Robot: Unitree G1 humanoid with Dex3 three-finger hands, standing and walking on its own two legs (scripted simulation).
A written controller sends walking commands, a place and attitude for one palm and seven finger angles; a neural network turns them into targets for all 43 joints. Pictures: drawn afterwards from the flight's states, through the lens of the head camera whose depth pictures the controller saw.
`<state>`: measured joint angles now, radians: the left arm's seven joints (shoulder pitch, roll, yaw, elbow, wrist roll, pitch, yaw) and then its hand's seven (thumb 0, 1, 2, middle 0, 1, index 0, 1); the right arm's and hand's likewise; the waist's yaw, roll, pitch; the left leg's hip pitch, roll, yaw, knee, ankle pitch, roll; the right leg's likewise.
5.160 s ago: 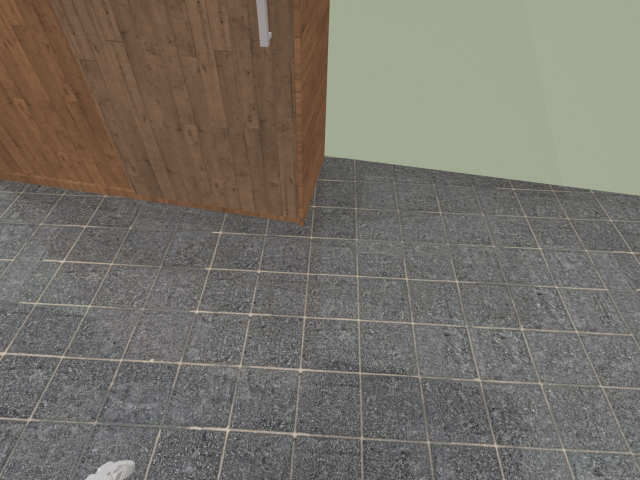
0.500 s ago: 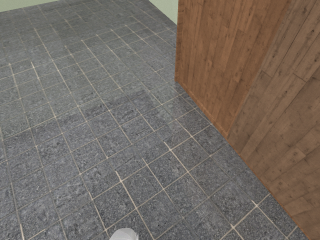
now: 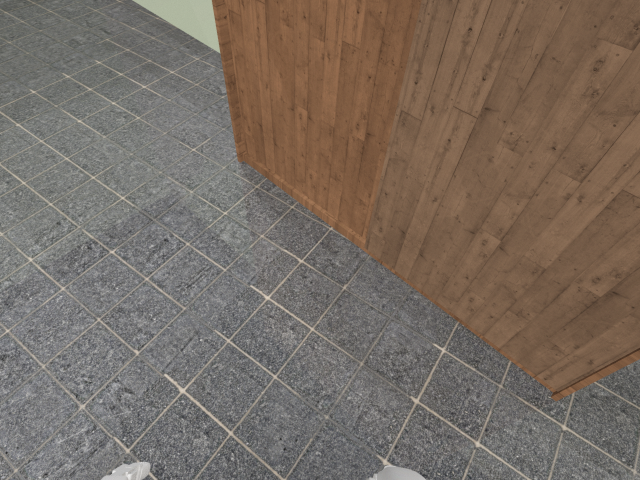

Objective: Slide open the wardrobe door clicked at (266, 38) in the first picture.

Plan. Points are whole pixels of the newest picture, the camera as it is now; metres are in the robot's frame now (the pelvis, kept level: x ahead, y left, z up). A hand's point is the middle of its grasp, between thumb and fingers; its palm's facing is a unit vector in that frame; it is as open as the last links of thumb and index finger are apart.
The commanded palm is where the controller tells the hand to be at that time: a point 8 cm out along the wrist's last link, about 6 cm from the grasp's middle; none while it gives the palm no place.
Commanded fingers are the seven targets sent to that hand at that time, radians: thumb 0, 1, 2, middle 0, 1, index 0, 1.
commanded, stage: turn to face it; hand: right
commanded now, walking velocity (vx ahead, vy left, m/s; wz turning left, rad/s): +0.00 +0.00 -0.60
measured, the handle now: out of the picture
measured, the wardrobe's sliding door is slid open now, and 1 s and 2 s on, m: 0.00 0.00 0.00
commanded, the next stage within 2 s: take the last steps up to it in 1.08 s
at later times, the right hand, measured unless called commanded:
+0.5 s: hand out of the picture +0.07 -0.24 -0.15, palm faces +0.28 +0.91 -0.31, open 7.4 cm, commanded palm none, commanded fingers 0.00 -0.90 -0.90 0.20 0.30 0.20 0.30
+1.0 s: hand out of the picture -0.12 -0.23 -0.19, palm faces +0.55 +0.80 -0.25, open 7.4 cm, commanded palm none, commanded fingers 0.00 -0.90 -0.90 0.20 0.30 0.20 0.30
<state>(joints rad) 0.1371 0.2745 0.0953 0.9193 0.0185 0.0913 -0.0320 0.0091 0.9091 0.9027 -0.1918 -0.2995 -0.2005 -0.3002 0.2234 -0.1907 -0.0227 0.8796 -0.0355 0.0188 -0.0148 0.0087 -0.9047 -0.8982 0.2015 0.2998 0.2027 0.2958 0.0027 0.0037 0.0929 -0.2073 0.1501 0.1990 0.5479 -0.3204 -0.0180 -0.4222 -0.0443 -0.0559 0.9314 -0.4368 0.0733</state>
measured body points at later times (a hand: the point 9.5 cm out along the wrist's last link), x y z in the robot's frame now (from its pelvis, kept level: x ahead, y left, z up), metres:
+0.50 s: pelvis +0.00 +0.00 -0.01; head +0.05 +0.01 +0.44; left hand +0.15 +0.23 -0.16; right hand +0.05 -0.29 -0.12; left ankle +0.05 +0.11 -0.74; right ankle -0.02 -0.13 -0.74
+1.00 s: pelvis -0.02 -0.03 -0.01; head +0.00 -0.07 +0.44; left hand +0.21 +0.13 -0.13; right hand -0.14 -0.27 -0.17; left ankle +0.04 +0.12 -0.68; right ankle -0.07 -0.10 -0.74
